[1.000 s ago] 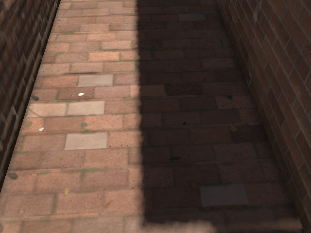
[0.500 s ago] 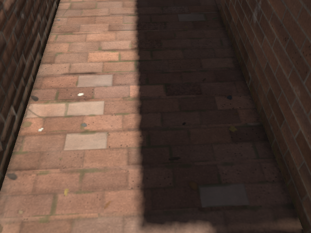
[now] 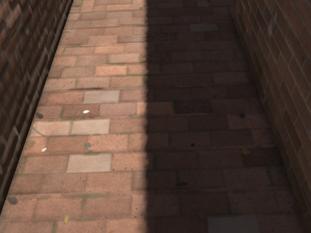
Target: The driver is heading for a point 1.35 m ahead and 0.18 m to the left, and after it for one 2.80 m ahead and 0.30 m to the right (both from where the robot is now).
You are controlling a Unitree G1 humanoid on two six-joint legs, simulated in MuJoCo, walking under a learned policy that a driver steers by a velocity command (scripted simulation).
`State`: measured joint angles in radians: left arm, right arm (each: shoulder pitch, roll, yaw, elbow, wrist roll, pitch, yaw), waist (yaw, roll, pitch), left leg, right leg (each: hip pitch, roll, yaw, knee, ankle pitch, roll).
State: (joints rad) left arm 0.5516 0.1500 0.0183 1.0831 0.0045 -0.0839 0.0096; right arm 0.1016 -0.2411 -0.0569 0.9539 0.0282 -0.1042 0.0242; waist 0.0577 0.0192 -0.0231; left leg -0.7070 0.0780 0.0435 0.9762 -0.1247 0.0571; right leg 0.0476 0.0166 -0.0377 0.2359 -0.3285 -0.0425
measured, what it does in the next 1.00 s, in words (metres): walks ahead: left foot, then right foot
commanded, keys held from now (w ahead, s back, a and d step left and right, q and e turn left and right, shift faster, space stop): w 1.00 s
